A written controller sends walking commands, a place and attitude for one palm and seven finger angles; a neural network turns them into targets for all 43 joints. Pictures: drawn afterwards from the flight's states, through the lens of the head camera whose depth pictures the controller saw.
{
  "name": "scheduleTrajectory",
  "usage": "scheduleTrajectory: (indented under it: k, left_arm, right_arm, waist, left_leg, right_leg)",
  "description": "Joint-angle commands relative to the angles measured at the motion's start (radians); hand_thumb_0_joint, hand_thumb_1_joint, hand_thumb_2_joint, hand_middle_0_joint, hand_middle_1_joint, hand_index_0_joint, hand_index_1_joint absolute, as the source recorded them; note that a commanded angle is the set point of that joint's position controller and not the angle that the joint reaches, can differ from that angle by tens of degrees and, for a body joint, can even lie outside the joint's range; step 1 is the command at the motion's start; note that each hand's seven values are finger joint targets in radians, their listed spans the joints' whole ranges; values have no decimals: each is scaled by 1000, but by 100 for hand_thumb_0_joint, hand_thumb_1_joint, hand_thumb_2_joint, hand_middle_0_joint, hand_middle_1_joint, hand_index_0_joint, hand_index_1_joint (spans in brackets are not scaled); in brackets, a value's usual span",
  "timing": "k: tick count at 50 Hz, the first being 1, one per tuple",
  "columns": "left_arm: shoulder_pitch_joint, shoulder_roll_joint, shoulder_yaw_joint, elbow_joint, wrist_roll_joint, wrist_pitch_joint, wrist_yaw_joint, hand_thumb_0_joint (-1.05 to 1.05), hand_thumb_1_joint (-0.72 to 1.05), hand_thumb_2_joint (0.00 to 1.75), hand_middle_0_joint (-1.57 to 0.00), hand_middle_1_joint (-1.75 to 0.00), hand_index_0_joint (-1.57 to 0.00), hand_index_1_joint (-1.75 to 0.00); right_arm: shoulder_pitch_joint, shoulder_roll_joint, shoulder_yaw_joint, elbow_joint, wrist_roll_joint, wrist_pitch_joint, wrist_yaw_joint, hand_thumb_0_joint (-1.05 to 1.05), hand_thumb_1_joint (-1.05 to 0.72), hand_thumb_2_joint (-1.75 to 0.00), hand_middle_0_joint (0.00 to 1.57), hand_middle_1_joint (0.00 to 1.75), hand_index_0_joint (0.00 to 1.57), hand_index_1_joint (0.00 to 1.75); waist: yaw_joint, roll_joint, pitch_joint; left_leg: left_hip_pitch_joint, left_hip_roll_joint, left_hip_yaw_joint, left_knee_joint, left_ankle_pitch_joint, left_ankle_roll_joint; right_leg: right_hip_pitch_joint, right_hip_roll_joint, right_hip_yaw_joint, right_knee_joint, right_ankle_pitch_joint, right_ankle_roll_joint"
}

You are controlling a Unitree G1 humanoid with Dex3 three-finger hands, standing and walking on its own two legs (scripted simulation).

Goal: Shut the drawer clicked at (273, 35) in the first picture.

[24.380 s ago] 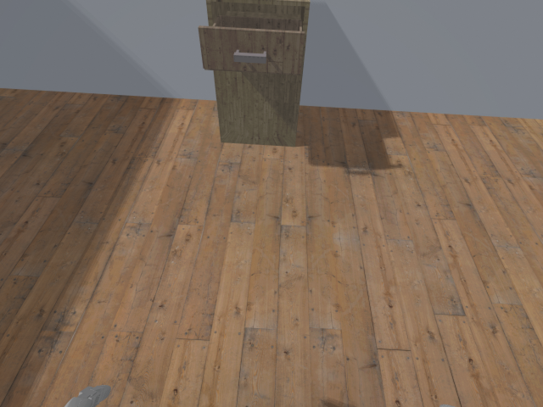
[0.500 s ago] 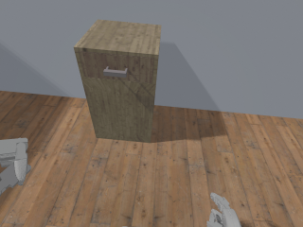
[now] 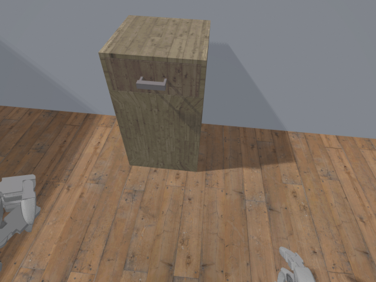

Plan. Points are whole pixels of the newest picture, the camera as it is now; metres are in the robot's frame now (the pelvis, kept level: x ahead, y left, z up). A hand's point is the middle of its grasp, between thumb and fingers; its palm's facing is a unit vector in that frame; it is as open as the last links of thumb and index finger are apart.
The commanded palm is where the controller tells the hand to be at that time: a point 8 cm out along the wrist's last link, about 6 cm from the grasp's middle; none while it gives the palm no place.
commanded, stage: let the arm hang, fingers relaxed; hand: left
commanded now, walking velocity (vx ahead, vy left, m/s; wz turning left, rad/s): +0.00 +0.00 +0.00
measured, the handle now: (152, 82) +0.90 +0.20 -0.08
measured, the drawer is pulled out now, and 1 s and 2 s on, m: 0.00 0.00 0.00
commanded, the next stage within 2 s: look to check the result in 1.08 s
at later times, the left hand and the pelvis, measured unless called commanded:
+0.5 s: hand out of the picture -0.05 +0.20 -0.16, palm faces +0.06 -0.97 -0.25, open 4.7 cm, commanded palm none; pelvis -0.02 +0.00 +0.01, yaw +2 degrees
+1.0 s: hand out of the picture +0.01 +0.18 -0.16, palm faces +0.05 -0.97 -0.22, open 7.3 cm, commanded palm none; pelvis -0.01 -0.01 +0.01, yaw +1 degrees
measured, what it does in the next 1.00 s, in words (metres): stands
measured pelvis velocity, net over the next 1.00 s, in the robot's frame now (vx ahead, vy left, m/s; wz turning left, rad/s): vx -0.01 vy -0.01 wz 0.02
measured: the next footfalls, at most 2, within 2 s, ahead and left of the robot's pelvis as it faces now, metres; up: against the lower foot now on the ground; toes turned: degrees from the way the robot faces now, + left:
none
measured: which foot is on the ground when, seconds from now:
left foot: down 0.00-1.00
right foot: down 0.00-1.00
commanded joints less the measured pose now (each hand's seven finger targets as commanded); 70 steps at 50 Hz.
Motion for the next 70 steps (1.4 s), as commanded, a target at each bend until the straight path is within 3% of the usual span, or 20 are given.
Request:
scheduleTrajectory:
  k: [1, 2, 3, 4, 5, 6, 7, 8, 9, 11, 14, 15, 18, 22, 26, 29, 31, 38, 53, 70]
  left_arm:
    - [-109, -98, -252, 623, 71, 216, -125, 0, 90, 90, -132, -151, -132, -151]
    - [-147, -106, -260, 659, 67, 217, -122, 0, 90, 90, -128, -147, -128, -147]
    - [-177, -99, -259, 714, 67, 215, -119, 0, 90, 90, -124, -143, -124, -143]
    - [-194, -82, -259, 779, 70, 211, -116, 0, 90, 90, -120, -138, -120, -138]
    - [-207, -60, -260, 848, 73, 204, -115, 0, 90, 90, -116, -134, -116, -134]
    - [-239, -25, -257, 915, 75, 200, -114, 0, 90, 90, -112, -130, -112, -130]
    - [-256, -10, -260, 980, 70, 198, -111, 0, 90, 90, -108, -125, -108, -125]
    - [-287, -3, -266, 1045, 66, 198, -107, 0, 90, 90, -104, -121, -104, -121]
    - [-309, -2, -276, 1098, 61, 198, -105, 0, 90, 90, -100, -117, -100, -117]
    - [-331, -9, -294, 1189, 52, 202, -102, 0, 90, 90, -92, -108, -92, -108]
    - [-289, -62, -299, 1315, 45, 205, -100, 0, 90, 90, -80, -95, -80, -95]
    - [-285, -52, -302, 1349, 46, 205, -102, 0, 90, 90, -76, -91, -76, -91]
    - [-300, -48, -312, 1428, 46, 203, -107, 0, 90, 90, -64, -78, -64, -78]
    - [-314, -40, -318, 1502, 46, 201, -107, 0, 90, 90, -48, -60, -48, -60]
    - [-296, -43, -321, 1562, 46, 199, -104, 0, 90, 90, -32, -43, -32, -43]
    - [-286, -49, -323, 1598, 45, 200, -102, 0, 90, 90, -20, -30, -20, -30]
    - [-278, -49, -323, 1611, 46, 199, -100, 0, 90, 90, -20, -30, -20, -30]
    - [-287, -62, -323, 1635, 46, 198, -96, 0, 90, 90, -20, -30, -20, -30]
    - [-328, -67, -318, 1634, 44, 185, -91, 0, 90, 90, -20, -30, -20, -30]
    - [-347, -58, -317, 1637, 44, 184, -89, 0, 90, 90, -20, -30, -20, -30]
  right_arm:
    - [-21, -176, -82, 36, -7, 16, 52, 0, -90, -90, 20, 30, 20, 30]
    - [-33, -172, -69, 41, -15, 29, 49, 0, -90, -90, 20, 30, 20, 30]
    - [-48, -166, -56, 34, -21, 41, 46, 0, -90, -90, 20, 30, 20, 30]
    - [-56, -157, -48, 37, -24, 48, 44, 0, -90, -90, 20, 30, 20, 30]
    - [-58, -140, -44, 47, -25, 53, 45, 0, -90, -90, 20, 30, 20, 30]
    - [-49, -122, -43, 56, -26, 63, 49, 0, -90, -90, 20, 30, 20, 30]
    - [-53, -123, -46, 68, -32, 77, 48, 0, -90, -90, 20, 30, 20, 30]
    - [-57, -134, -51, 89, -35, 88, 45, 0, -90, -90, 20, 30, 20, 30]
    - [-52, -129, -51, 111, -37, 97, 46, 0, -90, -90, 20, 30, 20, 30]
    - [-42, -117, -41, 153, -36, 106, 47, 0, -90, -90, 20, 30, 20, 30]
    - [-44, -98, -35, 203, -38, 112, 38, 0, -90, -90, 20, 30, 20, 30]
    - [-42, -95, -35, 216, -35, 115, 37, 0, -90, -90, 20, 30, 20, 30]
    - [-6, -98, -41, 261, -29, 125, 35, 0, -90, -90, 20, 30, 20, 30]
    - [31, -108, -48, 320, -27, 129, 34, 0, -90, -90, 20, 30, 20, 30]
    - [44, -111, -49, 366, -23, 123, 31, 0, -90, -90, 20, 30, 20, 30]
    - [53, -102, -46, 393, -23, 121, 29, 0, -90, -90, 20, 30, 20, 30]
    - [56, -101, -48, 406, -22, 123, 29, 0, -90, -90, 20, 30, 20, 30]
    - [57, -83, -46, 435, -25, 120, 28, 0, -90, -90, 20, 30, 20, 30]
    - [45, -71, -44, 450, -25, 107, 24, 0, -90, -90, 20, 30, 20, 30]
    - [17, -95, -46, 448, -24, 110, 20, 0, -90, -90, 20, 30, 20, 30]
  waist:
    - [-24, 49, -80]
    - [-9, -9, -99]
    - [8, -65, -95]
    - [21, -149, -91]
    - [23, -243, -102]
    - [11, -284, -93]
    - [12, -283, -81]
    - [5, -234, -54]
    - [-3, -125, -32]
    - [-8, 74, 10]
    - [15, 215, 21]
    - [16, 221, 14]
    - [5, 66, 14]
    - [-6, -12, 46]
    - [1, 15, 62]
    - [4, -4, 79]
    - [7, -23, 91]
    - [6, -4, 112]
    - [6, 2, 62]
    - [1, -18, 70]
  left_leg:
    - [83, 129, -144, -29, 551, 77]
    - [40, 160, -198, -45, 507, 102]
    - [-2, 161, -223, -62, 458, 113]
    - [-23, 128, -199, -51, 387, 95]
    - [-15, 73, -139, -6, 278, 58]
    - [-8, 19, -84, 30, 203, 31]
    - [-8, -8, -58, 52, 131, 23]
    - [17, -12, -54, 49, 88, 21]
    - [56, -9, -54, 22, 106, 19]
    - [108, 25, -87, -53, 221, 23]
    - [63, 54, -140, -152, 129, 42]
    - [61, 50, -140, -162, 90, 41]
    - [99, 46, -136, -181, -6, 35]
    - [147, 47, -128, -198, -28, 34]
    - [151, 55, -133, -232, -18, 38]
    - [142, 57, -135, -257, -35, 39]
    - [140, 51, -126, -252, -30, 38]
    - [139, 48, -117, -262, -14, 35]
    - [176, 56, -96, -223, 165, 27]
    - [203, 64, -86, -220, 176, 23]
  right_leg:
    - [-110, -93, 38, 141, 240, 41]
    - [-93, -80, 34, 145, 129, 40]
    - [-49, -81, 41, 109, 115, 37]
    - [11, -95, 55, 31, 197, 28]
    - [36, -139, 95, -35, 318, 8]
    - [27, -197, 127, -62, 444, -25]
    - [39, -226, 150, -77, 557, -52]
    - [19, -235, 157, -86, 559, -71]
    - [-14, -230, 157, -95, 501, -70]
    - [-66, -169, 117, -105, 280, -37]
    - [-7, -125, 97, -152, 76, -24]
    - [12, -124, 101, -166, 61, -27]
    - [-15, -128, 101, -229, -24, -36]
    - [-75, -131, 94, -266, -91, -43]
    - [-65, -124, 86, -255, -63, -40]
    - [-61, -121, 81, -250, -63, -38]
    - [-67, -125, 84, -260, -82, -38]
    - [-70, -127, 90, -258, -68, -36]
    - [9, -143, 94, -256, 112, -29]
    - [21, -146, 97, -279, 169, -26]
